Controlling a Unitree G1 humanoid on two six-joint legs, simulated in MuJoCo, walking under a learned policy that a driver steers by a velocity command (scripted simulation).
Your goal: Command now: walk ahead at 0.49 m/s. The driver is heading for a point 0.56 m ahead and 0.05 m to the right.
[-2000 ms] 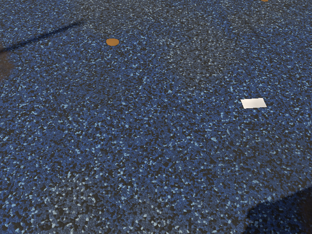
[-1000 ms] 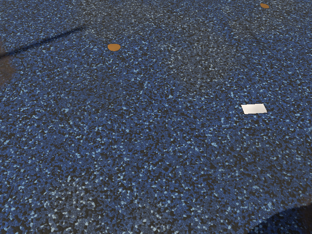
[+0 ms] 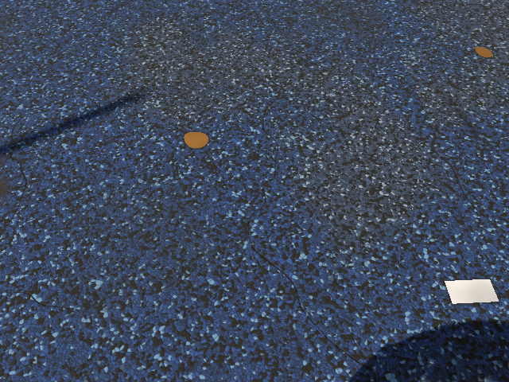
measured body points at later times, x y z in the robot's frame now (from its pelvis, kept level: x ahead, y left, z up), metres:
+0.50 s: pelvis +0.30 +0.08 +0.00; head +0.31 +0.09 +0.45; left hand +0.40 +0.35 -0.14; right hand +0.32 -0.18 -0.13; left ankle +0.30 +0.16 -0.75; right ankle +0.35 -0.10 -0.66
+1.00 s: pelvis +0.51 +0.02 -0.01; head +0.55 +0.00 +0.43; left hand +0.67 +0.25 -0.14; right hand +0.56 -0.26 -0.16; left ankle +0.52 +0.18 -0.70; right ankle +0.59 -0.07 -0.75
